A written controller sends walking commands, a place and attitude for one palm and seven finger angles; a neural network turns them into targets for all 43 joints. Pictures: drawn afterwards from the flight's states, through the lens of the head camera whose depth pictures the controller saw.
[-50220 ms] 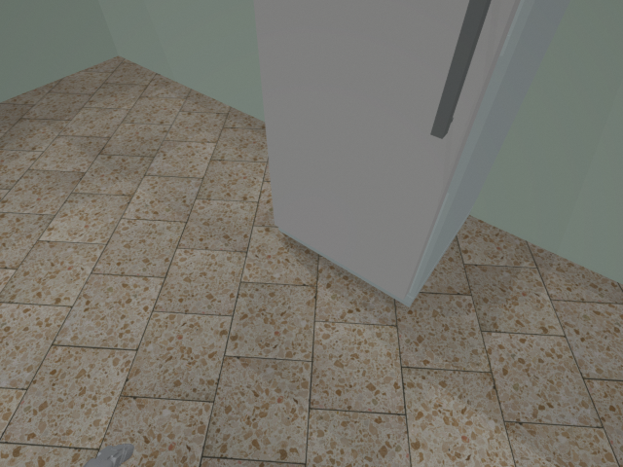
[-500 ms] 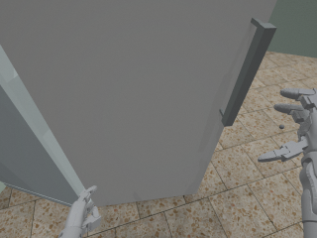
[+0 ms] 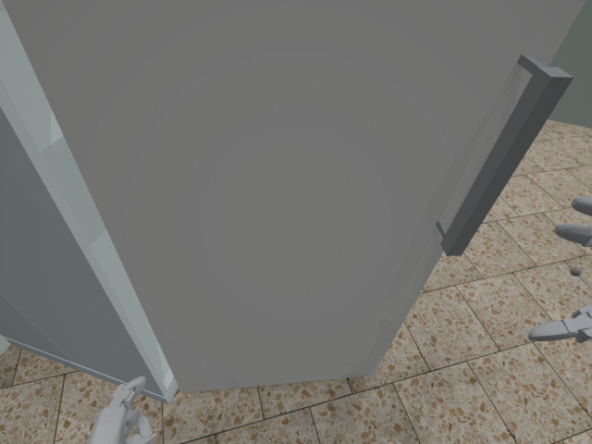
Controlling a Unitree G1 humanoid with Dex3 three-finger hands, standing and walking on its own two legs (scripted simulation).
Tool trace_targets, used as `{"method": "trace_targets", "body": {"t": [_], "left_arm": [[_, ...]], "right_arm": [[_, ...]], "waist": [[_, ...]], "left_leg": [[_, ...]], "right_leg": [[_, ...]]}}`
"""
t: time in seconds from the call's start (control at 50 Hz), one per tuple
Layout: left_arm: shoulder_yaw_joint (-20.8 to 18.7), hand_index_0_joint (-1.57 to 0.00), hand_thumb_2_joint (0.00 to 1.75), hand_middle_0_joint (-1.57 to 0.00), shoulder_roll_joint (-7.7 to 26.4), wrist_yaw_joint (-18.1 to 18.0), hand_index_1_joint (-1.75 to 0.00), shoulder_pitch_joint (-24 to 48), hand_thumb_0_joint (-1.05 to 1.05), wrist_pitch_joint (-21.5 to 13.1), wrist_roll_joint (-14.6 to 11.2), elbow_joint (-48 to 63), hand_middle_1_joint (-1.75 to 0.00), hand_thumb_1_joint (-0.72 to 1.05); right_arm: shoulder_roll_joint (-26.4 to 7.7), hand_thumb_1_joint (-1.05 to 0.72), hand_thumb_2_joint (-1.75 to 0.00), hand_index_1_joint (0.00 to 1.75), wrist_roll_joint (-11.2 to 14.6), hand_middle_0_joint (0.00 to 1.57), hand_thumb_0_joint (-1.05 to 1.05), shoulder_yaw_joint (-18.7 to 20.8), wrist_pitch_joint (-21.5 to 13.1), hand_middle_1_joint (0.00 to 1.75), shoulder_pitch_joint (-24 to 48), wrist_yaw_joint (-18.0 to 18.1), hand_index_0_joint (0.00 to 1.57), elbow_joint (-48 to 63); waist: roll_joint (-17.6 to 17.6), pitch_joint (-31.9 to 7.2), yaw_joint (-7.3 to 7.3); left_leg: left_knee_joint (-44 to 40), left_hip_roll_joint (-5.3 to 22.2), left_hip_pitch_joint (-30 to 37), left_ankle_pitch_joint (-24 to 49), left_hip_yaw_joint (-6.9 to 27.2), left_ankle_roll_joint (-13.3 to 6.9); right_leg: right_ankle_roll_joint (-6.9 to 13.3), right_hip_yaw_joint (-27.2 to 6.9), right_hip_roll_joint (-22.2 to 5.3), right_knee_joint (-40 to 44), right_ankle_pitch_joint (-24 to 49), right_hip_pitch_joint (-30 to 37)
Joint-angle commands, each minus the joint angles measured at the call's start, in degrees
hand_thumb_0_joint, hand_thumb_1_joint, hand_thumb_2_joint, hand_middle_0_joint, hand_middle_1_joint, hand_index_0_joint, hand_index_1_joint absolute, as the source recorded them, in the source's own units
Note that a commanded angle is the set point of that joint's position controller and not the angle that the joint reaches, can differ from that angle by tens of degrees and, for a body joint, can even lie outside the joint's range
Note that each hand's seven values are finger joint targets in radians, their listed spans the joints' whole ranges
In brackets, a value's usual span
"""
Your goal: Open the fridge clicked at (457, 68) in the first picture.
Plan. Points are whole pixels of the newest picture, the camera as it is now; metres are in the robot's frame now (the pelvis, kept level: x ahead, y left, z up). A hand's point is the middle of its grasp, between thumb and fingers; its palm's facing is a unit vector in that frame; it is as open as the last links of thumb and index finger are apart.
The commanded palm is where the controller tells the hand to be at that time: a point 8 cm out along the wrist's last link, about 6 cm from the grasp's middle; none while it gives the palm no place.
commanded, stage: slip the hand off the handle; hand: right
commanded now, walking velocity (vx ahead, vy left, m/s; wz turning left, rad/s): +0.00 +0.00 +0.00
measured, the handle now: (483, 169) +0.45 -0.24 +0.18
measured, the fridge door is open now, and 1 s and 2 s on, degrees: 66 66 66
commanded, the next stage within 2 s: draw the hand back to the body in 0.06 s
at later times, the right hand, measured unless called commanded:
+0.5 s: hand out of the picture +0.25 -0.29 +0.18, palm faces +0.25 +0.97 -0.02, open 14.7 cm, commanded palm +0.21 -0.34 +0.19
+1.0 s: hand out of the picture +0.21 -0.31 +0.18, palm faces +0.52 +0.80 -0.30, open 12.6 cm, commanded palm +0.16 -0.33 +0.19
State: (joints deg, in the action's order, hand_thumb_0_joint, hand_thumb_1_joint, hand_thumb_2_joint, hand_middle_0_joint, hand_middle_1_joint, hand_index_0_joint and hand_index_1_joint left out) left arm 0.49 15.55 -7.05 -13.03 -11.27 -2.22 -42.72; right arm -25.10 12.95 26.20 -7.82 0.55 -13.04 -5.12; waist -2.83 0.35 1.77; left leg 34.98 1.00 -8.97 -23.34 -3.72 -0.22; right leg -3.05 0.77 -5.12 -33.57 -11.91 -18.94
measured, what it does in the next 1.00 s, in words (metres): stands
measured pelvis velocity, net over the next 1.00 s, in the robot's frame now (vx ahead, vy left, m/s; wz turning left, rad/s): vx -0.01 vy -0.02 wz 0.01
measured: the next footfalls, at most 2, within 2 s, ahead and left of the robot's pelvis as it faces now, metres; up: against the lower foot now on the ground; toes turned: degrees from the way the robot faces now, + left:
none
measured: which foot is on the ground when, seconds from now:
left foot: down 0.00-1.00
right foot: down 0.00-1.00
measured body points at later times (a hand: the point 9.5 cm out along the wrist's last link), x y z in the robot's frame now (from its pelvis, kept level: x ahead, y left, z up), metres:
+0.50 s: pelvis +0.00 -0.02 +0.01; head -0.04 -0.01 +0.46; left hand +0.22 +0.19 -0.05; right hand +0.23 -0.34 +0.19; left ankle -0.05 +0.11 -0.73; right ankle +0.06 -0.16 -0.73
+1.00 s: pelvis -0.01 -0.02 +0.02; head -0.03 +0.00 +0.47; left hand +0.16 +0.21 -0.08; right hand +0.18 -0.34 +0.19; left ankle -0.05 +0.11 -0.73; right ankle +0.06 -0.16 -0.73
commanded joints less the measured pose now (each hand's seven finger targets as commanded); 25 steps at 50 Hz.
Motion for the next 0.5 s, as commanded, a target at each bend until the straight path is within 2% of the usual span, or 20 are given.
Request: {"method": "trace_targets", "body": {"t": [0.0, 0.04, 0.06, 0.1, 0.14, 0.16, 0.18, 0.2, 0.22, 0.24, 0.26, 0.28, 0.32, 0.34, 0.38, 0.42, 0.44, 0.46, 0.48], "left_arm": [[-2.2, -0.20, 0.90, -0.20, 6.4, -0.2, -0.30, 6.0, 0.00, -3.2, 0.2, 9.0, -0.30, 0.90], [-2.2, -0.20, 0.90, -0.20, 6.1, -0.2, -0.30, 6.3, 0.00, -3.3, 0.2, 9.8, -0.30, 0.90], [-2.1, -0.20, 0.90, -0.20, 6.1, -0.2, -0.30, 6.4, 0.00, -3.3, 0.3, 9.9, -0.30, 0.90], [-1.9, -0.20, 0.90, -0.20, 5.8, -0.2, -0.30, 6.5, 0.00, -3.3, 0.0, 10.1, -0.30, 0.90], [-1.9, -0.20, 0.90, -0.20, 6.0, -0.4, -0.30, 6.2, 0.00, -3.5, 0.1, 10.0, -0.30, 0.90], [-1.9, -0.20, 0.90, -0.20, 6.1, -0.5, -0.30, 6.3, 0.00, -3.7, 0.2, 9.9, -0.30, 0.90], [-1.9, -0.20, 0.90, -0.20, 7.0, -1.2, -0.30, 9.3, 0.00, -4.2, -2.3, 10.3, -0.30, 0.90], [-1.6, -0.20, 0.90, -0.20, 6.8, -2.0, -0.30, 10.5, 0.00, -4.6, -2.9, 11.1, -0.30, 0.90], [-1.4, -0.20, 0.90, -0.20, 6.7, -2.7, -0.30, 11.2, 0.00, -4.9, -2.9, 11.5, -0.30, 0.90], [-1.0, -0.20, 0.90, -0.20, 6.5, -3.0, -0.30, 11.6, 0.00, -5.4, -3.0, 11.9, -0.30, 0.90], [-0.4, -0.20, 0.90, -0.20, 6.4, -3.0, -0.30, 12.0, 0.00, -5.7, -3.0, 12.4, -0.30, 0.90], [-0.1, -0.20, 0.90, -0.20, 5.9, -2.9, -0.30, 12.1, 0.00, -5.7, -2.9, 12.9, -0.30, 0.90], [0.3, -0.20, 0.90, -0.20, 5.5, -2.3, -0.30, 12.0, 0.00, -5.4, -2.3, 13.3, -0.30, 0.90], [0.4, -0.20, 0.90, -0.20, 5.4, -2.0, -0.30, 11.9, 0.00, -5.0, -2.1, 13.5, -0.30, 0.90], [0.1, -0.20, 0.90, -0.20, 6.0, -1.8, -0.30, 12.1, 0.00, -4.7, -1.6, 13.1, -0.30, 0.90], [0.2, -0.20, 0.90, -0.20, 5.7, -1.9, -0.30, 12.9, 0.00, -4.3, -1.5, 12.8, -0.30, 0.90], [0.4, -0.20, 0.90, -0.20, 5.5, -2.0, -0.30, 13.2, 0.00, -4.2, -1.5, 12.8, -0.30, 0.90], [0.5, -0.20, 0.90, -0.20, 5.5, -1.9, -0.30, 13.2, 0.00, -4.0, -1.4, 12.5, -0.30, 0.90], [0.5, -0.20, 0.90, -0.20, 5.3, -1.9, -0.30, 13.5, 0.00, -3.9, -1.4, 12.6, -0.30, 0.90]], "right_arm": [[-18.6, 0.55, -0.20, 1.15, 1.7, 0.25, 0.00, 9.4, -3.3, 1.15, 12.1, 0.5, 0.25, 10.1], [-17.4, 0.55, -0.20, 1.15, 1.9, 0.25, 0.00, 8.6, -2.9, 1.15, 11.5, 0.2, 0.25, 12.1], [-18.2, 0.55, -0.20, 1.15, 1.8, 0.25, 0.00, 9.2, -2.7, 1.15, 11.0, 0.2, 0.25, 12.5], [-16.1, 0.55, -0.20, 1.15, 1.6, 0.25, 0.00, 6.8, -2.5, 1.15, 11.6, -0.1, 0.25, 13.6], [-15.3, 0.55, -0.20, 1.15, 1.5, 0.25, 0.00, 5.8, -2.6, 1.15, 13.5, -0.1, 0.25, 13.9], [-15.0, 0.55, -0.20, 1.15, 1.4, 0.25, 0.00, 5.3, -2.8, 1.15, 13.5, 0.0, 0.25, 14.6], [-12.3, 0.55, -0.20, 1.15, 11.7, 0.25, 0.00, 7.6, 5.7, 1.15, 13.6, -2.2, 0.25, 8.7], [-13.5, 0.55, -0.20, 1.15, 12.1, 0.25, 0.00, 6.6, 9.4, 1.15, 18.0, -3.4, 0.25, 15.1], [-13.6, 0.55, -0.20, 1.15, 12.3, 0.25, 0.00, 6.5, 11.9, 1.15, 20.3, -3.7, 0.25, 17.7], [-12.8, 0.55, -0.20, 1.15, 12.7, 0.25, 0.00, 5.3, 14.8, 1.15, 19.3, -3.9, 0.25, 18.1], [-13.2, 0.55, -0.20, 1.15, 11.6, 0.25, 0.00, 4.6, 17.9, 1.15, 16.8, -3.7, 0.25, 18.5], [-11.7, 0.55, -0.20, 1.15, 9.4, 0.25, 0.00, 2.5, 19.6, 1.15, 15.5, -2.6, 0.25, 21.4], [-10.3, 0.55, -0.20, 1.15, 6.0, 0.25, 0.00, 1.5, 21.2, 1.15, 11.5, 0.4, 0.25, 23.3], [-9.4, 0.55, -0.20, 1.15, 5.3, 0.25, 0.00, 1.2, 21.3, 1.15, 11.4, 1.8, 0.25, 25.1], [-10.3, 0.55, -0.20, 1.15, 6.3, 0.25, 0.00, 4.6, 21.1, 1.15, 9.4, 3.5, 0.25, 25.5], [-9.5, 0.55, -0.20, 1.15, 7.7, 0.25, 0.00, 5.5, 20.5, 1.15, 10.2, 3.7, 0.25, 25.6], [-8.5, 0.55, -0.20, 1.15, 8.1, 0.25, 0.00, 5.1, 20.4, 1.15, 10.2, 3.7, 0.25, 25.6], [-9.4, 0.55, -0.20, 1.15, 7.8, 0.25, 0.00, 5.6, 20.1, 1.15, 10.9, 4.0, 0.25, 26.3], [-8.2, 0.55, -0.20, 1.15, 7.5, 0.25, 0.00, 4.5, 20.4, 1.15, 9.7, 4.0, 0.25, 25.5]], "waist": [[4.0, -8.9, 1.01], [1.2, -10.3, 1.21], [0.4, -10.2, 1.49], [-2.4, -9.3, 0.85], [-2.3, -8.4, 0.16], [-1.0, -8.5, 0.14], [0.1, -11.7, 1.79], [0.2, -12.9, 2.07], [-1.7, -13.3, 2.01], [-3.2, -13.4, 2.24], [-3.5, -12.6, 2.72], [-5.0, -10.9, 2.48], [-4.2, -7.4, 2.30], [-3.8, -7.2, 2.23], [0.1, -8.1, 2.52], [3.1, -9.0, 2.42], [2.4, -9.0, 2.47], [1.3, -9.8, 2.69], [0.3, -9.5, 2.63]], "left_leg": [[-5.8, -0.8, -5.0, 27.3, 3.4, 2.4], [-5.7, -1.0, -5.0, 27.5, 3.4, 2.3], [-5.6, -0.9, -4.5, 28.2, 3.6, 2.2], [-5.8, -1.5, -5.9, 26.4, 3.1, 1.7], [-6.5, -2.0, -7.4, 23.6, 2.6, 1.4], [-6.5, -2.1, -7.2, 23.3, 2.5, 1.3], [-8.8, -0.7, -3.3, 22.5, 3.2, 1.1], [-9.5, -1.1, -2.3, 22.0, 2.5, 1.4], [-10.1, -1.4, -1.9, 21.9, 1.9, 1.2], [-10.4, -1.6, -2.3, 21.8, 1.5, 1.1], [-10.7, -1.8, -2.6, 20.8, 1.3, 0.9], [-10.8, -1.9, -3.7, 20.4, 0.7, 0.8], [-11.5, -2.4, -5.4, 17.3, -0.1, 0.5], [-11.8, -2.6, -5.5, 15.8, -0.4, 0.3], [-12.5, -2.8, -4.2, 16.6, -0.6, 0.2], [-13.1, -3.2, -3.4, 15.7, -0.8, 0.5], [-13.5, -3.3, -3.4, 14.8, -0.8, 0.6], [-13.7, -3.3, -2.3, 15.0, -0.6, 0.2], [-14.1, -3.2, -2.8, 14.7, -0.4, 0.3]], "right_leg": [[4.0, 1.3, 5.3, 0.8, 8.0, 7.9], [3.9, 1.6, 5.3, 0.7, 8.9, 9.1], [3.9, 1.7, 5.2, 0.2, 9.3, 9.1], [3.8, 1.9, 5.2, 0.5, 9.8, 9.9], [3.8, 1.5, 5.0, 0.8, 9.3, 10.4], [3.8, 1.5, 4.8, 0.5, 9.2, 10.4], [3.6, 0.5, 4.7, 2.7, 6.8, 11.1], [3.9, 0.4, 4.8, 3.5, 7.2, 13.1], [3.9, 0.3, 4.9, 4.1, 8.4, 14.6], [4.0, 0.2, 5.1, 4.7, 9.2, 15.3], [4.2, 0.1, 5.0, 5.1, 9.3, 15.2], [4.3, 0.1, 4.9, 5.9, 9.8, 15.3], [4.1, -0.2, 4.6, 7.4, 9.0, 14.6], [3.9, -0.6, 4.4, 8.2, 8.4, 14.8], [3.9, -0.6, 4.1, 8.5, 9.2, 15.4], [3.9, -0.4, 4.1, 9.0, 8.7, 16.5], [3.8, -0.4, 4.1, 9.4, 8.1, 16.8], [3.8, -0.2, 3.9, 9.6, 8.5, 17.4], [3.8, 0.1, 4.0, 10.0, 8.3, 17.7]]}}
